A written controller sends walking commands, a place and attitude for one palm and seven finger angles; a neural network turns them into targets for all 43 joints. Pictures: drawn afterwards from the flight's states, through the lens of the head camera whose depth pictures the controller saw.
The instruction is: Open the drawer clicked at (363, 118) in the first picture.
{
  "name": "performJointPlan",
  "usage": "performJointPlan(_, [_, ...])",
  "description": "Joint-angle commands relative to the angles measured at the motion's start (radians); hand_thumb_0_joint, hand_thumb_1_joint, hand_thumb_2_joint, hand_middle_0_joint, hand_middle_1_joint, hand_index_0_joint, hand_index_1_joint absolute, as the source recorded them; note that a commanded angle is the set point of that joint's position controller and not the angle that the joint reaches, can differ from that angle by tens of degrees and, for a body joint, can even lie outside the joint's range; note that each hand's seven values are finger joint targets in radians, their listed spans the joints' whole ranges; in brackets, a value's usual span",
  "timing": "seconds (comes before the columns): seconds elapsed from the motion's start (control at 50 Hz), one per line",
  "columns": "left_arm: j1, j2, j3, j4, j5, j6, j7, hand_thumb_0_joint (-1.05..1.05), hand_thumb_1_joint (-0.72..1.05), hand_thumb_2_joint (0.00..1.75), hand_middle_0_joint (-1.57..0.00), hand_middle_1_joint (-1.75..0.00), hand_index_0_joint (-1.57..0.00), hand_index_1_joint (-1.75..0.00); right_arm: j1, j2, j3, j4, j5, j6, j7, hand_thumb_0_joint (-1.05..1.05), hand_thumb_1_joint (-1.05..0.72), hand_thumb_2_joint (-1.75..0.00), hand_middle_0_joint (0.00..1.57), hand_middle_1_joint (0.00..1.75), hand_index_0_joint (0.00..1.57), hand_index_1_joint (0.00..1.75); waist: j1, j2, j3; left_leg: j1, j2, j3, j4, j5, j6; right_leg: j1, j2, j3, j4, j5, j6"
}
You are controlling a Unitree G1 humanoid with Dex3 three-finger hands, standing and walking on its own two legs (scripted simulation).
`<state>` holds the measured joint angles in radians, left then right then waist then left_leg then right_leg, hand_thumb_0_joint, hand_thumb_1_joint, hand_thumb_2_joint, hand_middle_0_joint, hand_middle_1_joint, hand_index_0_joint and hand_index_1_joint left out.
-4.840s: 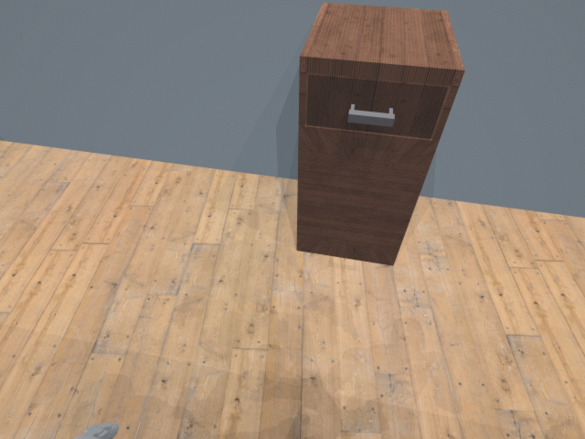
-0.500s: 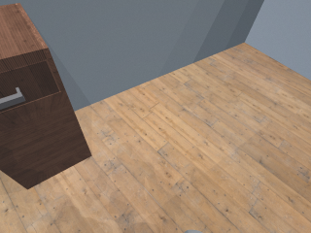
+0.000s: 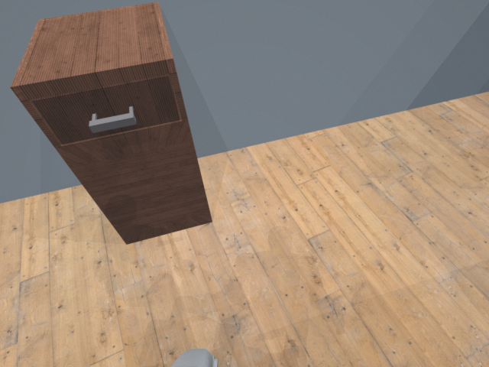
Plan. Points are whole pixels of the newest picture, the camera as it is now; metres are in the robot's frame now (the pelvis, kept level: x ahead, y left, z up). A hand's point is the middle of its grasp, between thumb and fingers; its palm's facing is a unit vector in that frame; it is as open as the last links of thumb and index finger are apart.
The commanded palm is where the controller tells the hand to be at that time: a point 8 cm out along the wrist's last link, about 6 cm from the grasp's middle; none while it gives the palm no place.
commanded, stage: turn to face it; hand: left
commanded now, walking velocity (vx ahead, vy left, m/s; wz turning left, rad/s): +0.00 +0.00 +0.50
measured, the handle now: (113, 118) +0.76 +0.42 -0.05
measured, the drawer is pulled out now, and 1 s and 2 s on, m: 0.00 0.00 0.00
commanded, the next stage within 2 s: take the last steps up to it in 0.54 s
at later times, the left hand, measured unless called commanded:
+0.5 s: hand out of the picture +0.00 +0.26 -0.17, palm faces +0.23 -0.94 -0.26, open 7.4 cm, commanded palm none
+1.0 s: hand out of the picture -0.11 +0.20 -0.19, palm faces +0.38 -0.91 -0.17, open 7.3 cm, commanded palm none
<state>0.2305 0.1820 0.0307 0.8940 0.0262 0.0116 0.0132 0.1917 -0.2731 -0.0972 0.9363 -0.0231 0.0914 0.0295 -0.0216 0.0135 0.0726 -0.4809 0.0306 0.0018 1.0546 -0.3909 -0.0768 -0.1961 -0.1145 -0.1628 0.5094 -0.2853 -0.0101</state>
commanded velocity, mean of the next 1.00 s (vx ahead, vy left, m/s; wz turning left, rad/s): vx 0.11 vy -0.01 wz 0.19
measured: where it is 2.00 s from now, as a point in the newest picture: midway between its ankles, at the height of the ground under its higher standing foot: (233, 350)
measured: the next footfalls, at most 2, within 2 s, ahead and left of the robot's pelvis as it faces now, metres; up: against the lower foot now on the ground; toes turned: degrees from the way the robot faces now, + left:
left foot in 0.18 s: +0.01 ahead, +0.16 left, +0.00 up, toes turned +12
right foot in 0.58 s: +0.05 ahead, -0.08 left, +0.00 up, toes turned +7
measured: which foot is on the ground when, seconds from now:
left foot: up 0.00-0.16, down 0.18-0.58, up 0.60-0.96, down 0.98-1.00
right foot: down 0.00-0.18, up 0.20-0.56, down 0.58-1.00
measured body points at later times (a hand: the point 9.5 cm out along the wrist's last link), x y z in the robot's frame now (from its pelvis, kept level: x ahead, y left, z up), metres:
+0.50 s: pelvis -0.02 +0.04 +0.00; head +0.00 +0.04 +0.44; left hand -0.01 +0.30 -0.15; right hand +0.12 -0.18 -0.15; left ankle -0.03 +0.15 -0.74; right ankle +0.01 -0.09 -0.71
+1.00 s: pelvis -0.02 +0.05 -0.01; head -0.03 +0.06 +0.44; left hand -0.13 +0.25 -0.17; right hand +0.08 -0.18 -0.15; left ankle -0.07 +0.15 -0.75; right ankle +0.01 -0.08 -0.74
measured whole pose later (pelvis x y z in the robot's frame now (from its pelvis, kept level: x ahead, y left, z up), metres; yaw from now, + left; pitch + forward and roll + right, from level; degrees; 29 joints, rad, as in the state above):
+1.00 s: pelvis -0.02 +0.05 -0.01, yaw +18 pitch -1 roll -1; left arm 0.39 0.18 0.05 1.10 0.02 -0.01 0.00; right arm 0.28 -0.18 -0.05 1.05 -0.03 0.00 0.00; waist 0.03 -0.01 -0.01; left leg -0.20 0.07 0.10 0.51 -0.32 0.00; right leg -0.22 -0.08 -0.16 0.53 -0.31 0.01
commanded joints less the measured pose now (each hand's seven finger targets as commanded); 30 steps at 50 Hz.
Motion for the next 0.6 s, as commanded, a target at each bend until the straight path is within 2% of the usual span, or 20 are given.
performJointPlan(0.0, [0.069, 0.245, 0.069, -0.049, 0.005, -0.016, 0.016, 0.0, 0.9, 0.9, -0.2, -0.3, -0.2, -0.3, -0.129, -0.04, 0.006, -0.114, 0.007, -0.037, 0.004, 0.0, -0.9, -0.9, 0.2, 0.3, 0.2, 0.3, 0.072, -0.228, -0.067, -0.018, -0.004, 0.061, -0.168, -0.056, 0.0, 0.111, -0.238, 0.149, -0.145, 0.394, -0.117])
performJointPlan(0.06, [0.074, 0.261, 0.078, -0.035, 0.008, -0.011, 0.015, 0.0, 0.9, 0.9, -0.2, -0.3, -0.2, -0.3, -0.116, -0.032, 0.015, -0.112, 0.013, -0.048, 0.0, 0.0, -0.9, -0.9, 0.2, 0.3, 0.2, 0.3, 0.075, -0.262, -0.103, 0.067, -0.015, 0.095, -0.306, -0.071, 0.018, 0.134, -0.253, 0.118, -0.087, 0.502, -0.111])
performJointPlan(0.08, [0.066, 0.263, 0.08, -0.03, 0.006, -0.009, 0.015, 0.0, 0.9, 0.9, -0.2, -0.3, -0.2, -0.3, -0.089, -0.035, 0.017, -0.105, 0.014, -0.053, -0.003, 0.0, -0.9, -0.9, 0.2, 0.3, 0.2, 0.3, 0.062, -0.268, -0.123, 0.109, -0.019, 0.106, -0.378, -0.038, 0.024, 0.136, -0.251, 0.103, -0.056, 0.52, -0.097])
performJointPlan(0.1, [0.058, 0.262, 0.08, -0.027, 0.003, -0.007, 0.014, 0.0, 0.9, 0.9, -0.2, -0.3, -0.2, -0.3, -0.06, -0.044, 0.017, -0.099, 0.013, -0.059, -0.006, 0.0, -0.9, -0.9, 0.2, 0.3, 0.2, 0.3, 0.044, -0.245, -0.128, 0.183, -0.023, 0.115, -0.476, 0.037, 0.031, 0.103, -0.24, 0.075, -0.015, 0.501, -0.07])
performJointPlan(0.12, [0.053, 0.255, 0.08, -0.026, -0.005, -0.002, 0.011, 0.0, 0.9, 0.9, -0.2, -0.3, -0.2, -0.3, -0.019, -0.063, 0.013, -0.086, 0.01, -0.064, -0.006, 0.0, -0.9, -0.9, 0.2, 0.3, 0.2, 0.3, 0.018, -0.206, -0.145, 0.298, -0.02, 0.11, -0.603, 0.158, 0.043, 0.035, -0.216, 0.038, 0.054, 0.44, -0.027])
performJointPlan(0.14, [0.056, 0.217, 0.076, -0.037, -0.011, 0.002, 0.009, 0.0, 0.9, 0.9, -0.2, -0.3, -0.2, -0.3, 0.034, -0.135, -0.004, -0.077, 0.006, -0.076, -0.007, 0.0, -0.9, -0.9, 0.2, 0.3, 0.2, 0.3, -0.011, -0.016, -0.194, 0.475, 0.103, -0.028, -0.693, 0.328, 0.085, -0.114, -0.161, -0.005, 0.232, 0.263, 0.027])
performJointPlan(0.16, [0.043, 0.146, 0.055, -0.08, -0.015, 0.003, 0.001, 0.0, 0.9, 0.9, -0.2, -0.3, -0.2, -0.3, 0.084, -0.236, -0.028, -0.073, 0.002, -0.08, -0.013, 0.0, -0.9, -0.9, 0.2, 0.3, 0.2, 0.3, -0.039, 0.288, -0.191, 0.587, 0.365, -0.342, -0.684, 0.751, 0.217, -0.394, -0.035, -0.02, 0.431, -0.301, 0.099])
performJointPlan(0.18, [-0.015, 0.151, 0.046, -0.097, -0.006, 0.012, 0.007, 0.0, 0.9, 0.9, -0.2, -0.3, -0.2, -0.3, 0.132, -0.252, -0.029, -0.051, 0.005, -0.073, -0.022, 0.0, -0.9, -0.9, 0.2, 0.3, 0.2, 0.3, -0.064, 0.206, -0.187, 0.538, 0.415, -0.32, -0.665, 0.869, 0.296, -0.404, -0.027, 0.07, 0.56, -0.364, 0.086])
performJointPlan(0.2, [-0.027, 0.134, 0.049, -0.077, -0.009, 0.017, 0.014, 0.0, 0.9, 0.9, -0.2, -0.3, -0.2, -0.3, 0.122, -0.22, -0.022, -0.04, 0.003, -0.079, -0.036, 0.0, -0.9, -0.9, 0.2, 0.3, 0.2, 0.3, -0.052, 0.263, -0.201, 0.518, 0.361, -0.29, -0.657, 0.864, 0.287, -0.409, -0.024, 0.122, 0.616, -0.325, 0.086])
performJointPlan(0.22, [-0.039, 0.15, 0.054, -0.061, -0.013, 0.018, 0.011, 0.0, 0.9, 0.9, -0.2, -0.3, -0.2, -0.3, 0.064, -0.183, -0.012, -0.053, 0.001, -0.077, -0.043, 0.0, -0.9, -0.9, 0.2, 0.3, 0.2, 0.3, -0.039, 0.247, -0.15, 0.442, 0.316, -0.238, -0.668, 0.785, 0.274, -0.396, -0.026, 0.14, 0.648, -0.261, 0.085])
performJointPlan(0.24, [-0.027, 0.157, 0.055, -0.04, -0.013, 0.016, 0.005, 0.0, 0.9, 0.9, -0.2, -0.3, -0.2, -0.3, 0.002, -0.149, 0.001, -0.067, 0.001, -0.079, -0.044, 0.0, -0.9, -0.9, 0.2, 0.3, 0.2, 0.3, -0.01, 0.186, -0.121, 0.385, 0.273, -0.191, -0.677, 0.719, 0.253, -0.371, -0.027, 0.144, 0.645, -0.199, 0.086])
performJointPlan(0.28, [0.02, 0.145, 0.054, -0.013, -0.011, 0.019, -0.002, 0.0, 0.9, 0.9, -0.2, -0.3, -0.2, -0.3, -0.042, -0.126, 0.012, -0.077, 0.001, -0.086, -0.044, 0.0, -0.9, -0.9, 0.2, 0.3, 0.2, 0.3, 0.02, 0.134, -0.095, 0.347, 0.218, -0.13, -0.699, 0.664, 0.226, -0.323, -0.011, 0.126, 0.608, -0.138, 0.091])
performJointPlan(0.32, [0.029, 0.138, 0.051, -0.004, -0.012, 0.024, -0.001, 0.0, 0.9, 0.9, -0.2, -0.3, -0.2, -0.3, -0.032, -0.121, 0.014, -0.07, 0.003, -0.086, -0.044, 0.0, -0.9, -0.9, 0.2, 0.3, 0.2, 0.3, 0.017, 0.135, -0.093, 0.346, 0.21, -0.13, -0.717, 0.614, 0.232, -0.297, 0.002, 0.122, 0.55, -0.123, 0.093])
performJointPlan(0.4, [-0.007, 0.115, 0.043, -0.016, -0.013, 0.024, 0.003, 0.0, 0.9, 0.9, -0.2, -0.3, -0.2, -0.3, -0.003, -0.118, 0.012, -0.053, -0.002, -0.079, -0.044, 0.0, -0.9, -0.9, 0.2, 0.3, 0.2, 0.3, -0.002, 0.123, -0.073, 0.324, 0.218, -0.181, -0.726, 0.528, 0.249, -0.231, 0.028, 0.114, 0.379, -0.16, 0.086])
performJointPlan(0.46, [0.008, 0.101, 0.038, -0.014, -0.016, 0.012, 0.006, 0.0, 0.9, 0.9, -0.2, -0.3, -0.2, -0.3, -0.007, -0.116, 0.009, -0.046, -0.004, -0.075, -0.043, 0.0, -0.9, -0.9, 0.2, 0.3, 0.2, 0.3, 0.005, 0.142, -0.088, 0.314, 0.209, -0.216, -0.696, 0.561, 0.246, -0.15, 0.06, 0.102, 0.234, -0.145, 0.075])
performJointPlan(0.5, [0.064, 0.1, 0.038, 0.008, -0.018, 0.001, 0.011, 0.0, 0.9, 0.9, -0.2, -0.3, -0.2, -0.3, -0.023, -0.107, 0.008, -0.042, 0.001, -0.074, -0.042, 0.0, -0.9, -0.9, 0.2, 0.3, 0.2, 0.3, 0.036, 0.134, -0.106, 0.27, 0.181, -0.211, -0.644, 0.544, 0.219, -0.04, 0.071, 0.092, 0.065, -0.019, 0.07])
performJointPlan(0.52, [0.1, 0.109, 0.04, 0.022, -0.016, -0.007, 0.014, 0.0, 0.9, 0.9, -0.2, -0.3, -0.2, -0.3, -0.03, -0.093, 0.009, -0.043, 0.007, -0.075, -0.04, 0.0, -0.9, -0.9, 0.2, 0.3, 0.2, 0.3, 0.057, 0.091, -0.112, 0.217, 0.149, -0.192, -0.602, 0.456, 0.184, 0.049, 0.059, 0.094, -0.061, 0.082, 0.068])
performJointPlan(0.54, [0.107, 0.156, 0.048, 0.024, -0.008, -0.019, 0.019, 0.0, 0.9, 0.9, -0.2, -0.3, -0.2, -0.3, -0.012, -0.051, 0.013, -0.042, 0.015, -0.077, -0.034, 0.0, -0.9, -0.9, 0.2, 0.3, 0.2, 0.3, 0.056, -0.025, -0.116, 0.115, 0.083, -0.143, -0.505, 0.318, 0.128, 0.151, -0.038, 0.2, -0.158, 0.144, 0.04])
performJointPlan(0.56, [0.111, 0.234, 0.062, 0.025, 0.003, -0.026, 0.024, 0.0, 0.9, 0.9, -0.2, -0.3, -0.2, -0.3, -0.001, 0.012, 0.027, -0.059, 0.02, -0.078, -0.03, 0.0, -0.9, -0.9, 0.2, 0.3, 0.2, 0.3, 0.053, -0.258, -0.105, -0.023, -0.053, -0.005, -0.342, 0.009, 0.061, 0.195, -0.258, 0.412, -0.205, 0.267, -0.053])
performJointPlan(0.58, [0.115, 0.255, 0.068, 0.01, -0.003, -0.026, 0.023, 0.0, 0.9, 0.9, -0.2, -0.3, -0.2, -0.3, -0.031, -0.024, 0.015, -0.07, 0.011, -0.058, -0.034, 0.0, -0.9, -0.9, 0.2, 0.3, 0.2, 0.3, 0.082, -0.305, -0.102, 0.002, -0.043, -0.048, -0.161, -0.187, 0.059, 0.059, -0.35, 0.467, -0.253, 0.231, -0.144])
